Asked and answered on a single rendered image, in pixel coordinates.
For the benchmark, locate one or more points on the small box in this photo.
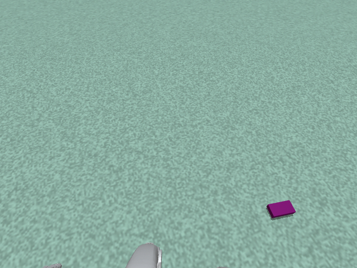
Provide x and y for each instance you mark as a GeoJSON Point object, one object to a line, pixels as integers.
{"type": "Point", "coordinates": [280, 209]}

